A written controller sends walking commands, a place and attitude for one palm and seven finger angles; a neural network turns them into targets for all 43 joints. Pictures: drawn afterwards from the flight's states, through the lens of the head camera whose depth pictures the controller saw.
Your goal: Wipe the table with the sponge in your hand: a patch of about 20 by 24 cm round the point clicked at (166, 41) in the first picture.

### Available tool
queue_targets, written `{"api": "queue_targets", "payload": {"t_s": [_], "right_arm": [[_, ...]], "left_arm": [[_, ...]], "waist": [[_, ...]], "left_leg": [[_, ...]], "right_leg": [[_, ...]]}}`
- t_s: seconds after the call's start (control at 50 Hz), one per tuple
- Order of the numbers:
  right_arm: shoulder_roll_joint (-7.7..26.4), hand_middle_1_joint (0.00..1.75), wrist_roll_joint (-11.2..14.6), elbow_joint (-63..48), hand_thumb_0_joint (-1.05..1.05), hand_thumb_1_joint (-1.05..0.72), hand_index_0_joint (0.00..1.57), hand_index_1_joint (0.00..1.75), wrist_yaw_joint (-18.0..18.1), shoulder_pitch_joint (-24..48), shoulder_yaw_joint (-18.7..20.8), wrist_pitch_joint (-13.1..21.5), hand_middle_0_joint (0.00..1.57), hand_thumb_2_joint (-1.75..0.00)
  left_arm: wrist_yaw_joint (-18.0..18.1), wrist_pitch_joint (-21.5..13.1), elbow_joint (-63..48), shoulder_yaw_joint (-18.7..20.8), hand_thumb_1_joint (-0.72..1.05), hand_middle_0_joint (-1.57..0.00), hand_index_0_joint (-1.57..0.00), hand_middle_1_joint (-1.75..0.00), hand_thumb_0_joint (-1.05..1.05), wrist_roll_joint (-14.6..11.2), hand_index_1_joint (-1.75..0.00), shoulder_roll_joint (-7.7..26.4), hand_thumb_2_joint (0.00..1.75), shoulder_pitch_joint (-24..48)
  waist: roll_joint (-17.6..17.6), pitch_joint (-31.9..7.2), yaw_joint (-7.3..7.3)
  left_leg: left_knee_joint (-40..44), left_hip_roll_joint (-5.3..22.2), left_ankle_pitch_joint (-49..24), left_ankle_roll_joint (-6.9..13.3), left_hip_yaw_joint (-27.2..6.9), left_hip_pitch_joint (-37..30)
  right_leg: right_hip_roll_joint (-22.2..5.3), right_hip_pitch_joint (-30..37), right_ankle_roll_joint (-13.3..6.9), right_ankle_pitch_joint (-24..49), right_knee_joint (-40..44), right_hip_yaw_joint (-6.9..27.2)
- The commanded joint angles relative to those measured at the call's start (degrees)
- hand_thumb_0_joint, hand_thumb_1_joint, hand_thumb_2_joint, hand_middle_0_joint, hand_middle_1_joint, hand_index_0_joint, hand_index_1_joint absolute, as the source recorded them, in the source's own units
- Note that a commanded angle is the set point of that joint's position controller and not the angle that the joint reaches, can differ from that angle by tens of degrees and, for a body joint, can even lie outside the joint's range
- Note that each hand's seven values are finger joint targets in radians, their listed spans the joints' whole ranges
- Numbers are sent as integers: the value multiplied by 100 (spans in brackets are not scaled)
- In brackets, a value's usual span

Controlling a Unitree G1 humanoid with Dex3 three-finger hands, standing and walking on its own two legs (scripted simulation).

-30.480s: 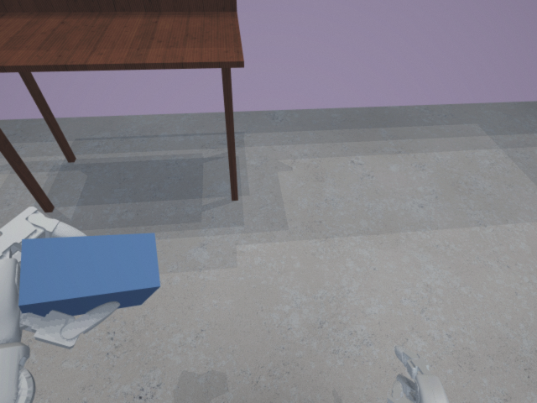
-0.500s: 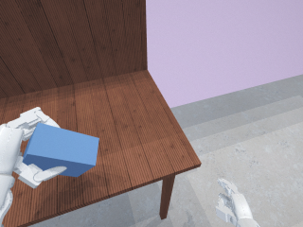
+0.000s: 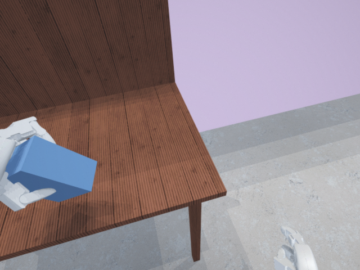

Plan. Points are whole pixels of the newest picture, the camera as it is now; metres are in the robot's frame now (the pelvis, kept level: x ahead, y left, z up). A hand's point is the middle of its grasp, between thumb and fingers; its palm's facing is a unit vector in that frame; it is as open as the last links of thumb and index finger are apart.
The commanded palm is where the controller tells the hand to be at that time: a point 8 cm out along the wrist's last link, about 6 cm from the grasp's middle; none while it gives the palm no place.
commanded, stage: turn the palm down, sponge in hand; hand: left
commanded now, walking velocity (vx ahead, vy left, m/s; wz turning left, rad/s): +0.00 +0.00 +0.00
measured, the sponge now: (58, 176) +0.23 +0.26 +0.14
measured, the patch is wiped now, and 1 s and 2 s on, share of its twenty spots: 0.00 0.00 0.00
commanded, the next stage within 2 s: move the sponge above the wiping area in 1.42 s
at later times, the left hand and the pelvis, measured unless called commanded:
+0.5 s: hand (11, 159) +0.23 +0.33 +0.18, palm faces +0.23 -0.27 -0.93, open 10.1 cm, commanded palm +0.20 +0.33 +0.24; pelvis +0.01 +0.04 +0.01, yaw +0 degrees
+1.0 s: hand (12, 162) +0.23 +0.34 +0.18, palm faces +0.09 -0.07 -0.99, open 10.1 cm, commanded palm +0.19 +0.33 +0.25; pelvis +0.00 +0.05 +0.02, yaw +0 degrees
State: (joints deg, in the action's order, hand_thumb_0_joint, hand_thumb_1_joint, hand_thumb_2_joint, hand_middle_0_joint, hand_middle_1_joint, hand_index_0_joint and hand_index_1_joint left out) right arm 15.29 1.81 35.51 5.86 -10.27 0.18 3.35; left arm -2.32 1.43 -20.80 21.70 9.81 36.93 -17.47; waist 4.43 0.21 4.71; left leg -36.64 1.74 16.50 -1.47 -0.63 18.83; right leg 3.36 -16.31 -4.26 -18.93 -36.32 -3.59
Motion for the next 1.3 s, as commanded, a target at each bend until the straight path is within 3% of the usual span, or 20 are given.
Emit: {"api": "queue_targets", "payload": {"t_s": [0.0,0.02,0.08,0.12,0.18,0.3,0.32,0.4,0.42,0.44,0.52,0.6,0.62,0.7,0.82,0.88,1.0,1.12,1.22,1.28], "right_arm": [[562,30,71,-1047,0,-90,20,30,33,891,182,253,20,-90],[541,30,72,-1137,0,-90,20,30,44,899,160,240,20,-90],[596,30,65,-1201,0,-90,20,30,121,831,187,236,20,-90],[509,30,73,-1234,0,-90,20,30,136,950,134,283,20,-90],[536,30,32,-1209,0,-90,20,30,152,833,160,285,20,-90],[520,30,127,-1092,0,-90,20,30,71,1256,46,87,20,-90],[506,30,128,-1183,0,-90,20,30,62,1248,-2,28,20,-90],[527,30,200,-1166,0,-90,20,30,47,1688,-117,-105,20,-90],[518,30,177,-1240,0,-90,20,30,48,1626,-144,-136,20,-90],[540,30,174,-1211,0,-90,20,30,69,1571,-138,-163,20,-90],[437,30,137,-1223,0,-90,20,30,57,1882,-219,-198,20,-90],[425,30,107,-1072,0,-90,20,30,7,2137,-242,-222,20,-90],[404,30,76,-1078,0,-90,20,30,-15,2043,-253,-253,20,-90],[437,30,134,-931,0,-90,20,30,-69,2385,-275,-355,20,-90],[443,30,145,-990,0,-90,20,30,-118,2502,-297,-446,20,-90],[460,30,103,-981,0,-90,20,30,-137,2424,-287,-493,20,-90],[398,30,84,-874,0,-90,20,30,-214,2701,-315,-438,20,-90],[438,30,92,-861,0,-90,20,30,-201,2629,-239,-407,20,-90],[447,30,113,-887,0,-90,20,30,-171,2635,-230,-369,20,-90],[451,30,102,-897,0,-90,20,30,-143,2563,-228,-373,20,-90]], "left_arm": [[245,222,-559,1112,10,-120,-120,-160,0,198,-160,1636,130,496],[175,267,-742,778,10,-120,-120,-160,0,237,-160,1378,130,618],[47,283,-1154,718,10,-120,-120,-160,0,464,-160,1610,130,769],[140,216,-1468,512,10,-120,-120,-160,0,705,-160,1438,130,1001],[291,241,-1621,736,10,-120,-120,-160,0,966,-160,1703,130,787],[615,1090,-1235,715,10,-120,-120,-160,0,1511,-160,1713,130,831],[538,1242,-1311,203,10,-120,-120,-160,0,1552,-160,1297,130,1067],[233,1819,-1212,41,10,-120,-120,-160,0,1922,-160,1501,130,1156],[101,1858,-1329,-388,10,-120,-120,-160,0,1972,-160,1169,130,1295],[12,1884,-1376,-308,10,-120,-120,-160,0,2079,-160,1389,130,1364],[-133,1816,-1760,-587,10,-120,-120,-160,0,2521,-160,1285,130,1888],[10,1785,-1709,-179,10,-120,-120,-160,0,2910,-160,1702,130,1994],[21,1785,-1698,-478,10,-120,-120,-160,0,2943,-160,1404,130,2145],[46,2141,-1176,-391,10,-120,-120,-160,0,3150,-160,1520,130,2272],[-368,2433,-1138,-1296,10,-120,-120,-160,0,3471,-160,1004,130,2458],[-501,2311,-1291,-1105,10,-120,-120,-160,0,3749,-160,1373,130,2499],[-278,2117,-1145,-630,10,-120,-120,-160,0,4036,-160,1695,130,2678],[-233,2208,-895,-1059,10,-120,-120,-160,0,3728,-160,1135,130,2467],[-365,2300,-874,-1290,10,-120,-120,-160,0,3806,-160,1052,130,2463],[-394,2180,-1001,-1075,10,-120,-120,-160,0,3934,-160,1424,130,2658]], "waist": [[-417,-623,122],[-473,-683,53],[-521,-938,42],[-110,-967,41],[-163,-1161,107],[226,-912,237],[94,-884,141],[143,-842,211],[-26,-822,113],[-168,-936,111],[227,-1000,122],[465,-1089,310],[442,-1123,247],[331,-980,361],[227,-1007,243],[135,-1295,289],[212,-1214,450],[-3,-1109,347],[-37,-974,287],[11,-1090,329]], "left_leg": [[57,-196,-679,254,176,9],[35,-172,-706,267,141,-10],[85,-193,-873,333,136,-187],[151,-218,-996,349,169,-467],[256,-196,-1152,353,126,-557],[634,-125,-1137,240,18,-579],[712,-86,-1161,252,19,-568],[939,-99,-1203,250,-91,-779],[970,-77,-1254,277,-80,-799],[1009,-72,-1265,290,-116,-868],[1219,-57,-1217,293,-220,-1143],[1422,-62,-1246,236,-423,-1235],[1454,-23,-1333,229,-385,-1240],[1595,-73,-1213,174,-479,-1150],[1628,-119,-1193,264,-416,-1126],[1635,-151,-1416,289,-490,-1204],[1585,-210,-1388,293,-532,-1199],[1466,-195,-1392,297,-327,-1252],[1446,-238,-1204,324,-308,-1167],[1482,-295,-1200,319,-381,-1204]], "right_leg": [[-768,103,494,756,1054,1126],[-815,143,530,1009,1007,1093],[-702,110,536,1128,864,914],[-567,-18,436,1139,851,711],[-516,25,443,1321,750,580],[-364,87,293,1070,833,482],[-394,150,317,1154,863,330],[-319,256,261,1050,983,411],[-346,304,287,1181,1032,293],[-348,324,312,1154,1061,323],[-274,391,222,1005,1151,307],[-174,588,110,994,1188,525],[-238,654,133,1091,1193,331],[-174,698,57,992,1275,561],[-237,796,77,1030,1341,472],[-276,913,80,1096,1318,602],[-160,943,-52,970,1377,942],[-318,848,26,1084,1510,789],[-326,769,40,895,1528,856],[-361,792,55,815,1529,983]]}}
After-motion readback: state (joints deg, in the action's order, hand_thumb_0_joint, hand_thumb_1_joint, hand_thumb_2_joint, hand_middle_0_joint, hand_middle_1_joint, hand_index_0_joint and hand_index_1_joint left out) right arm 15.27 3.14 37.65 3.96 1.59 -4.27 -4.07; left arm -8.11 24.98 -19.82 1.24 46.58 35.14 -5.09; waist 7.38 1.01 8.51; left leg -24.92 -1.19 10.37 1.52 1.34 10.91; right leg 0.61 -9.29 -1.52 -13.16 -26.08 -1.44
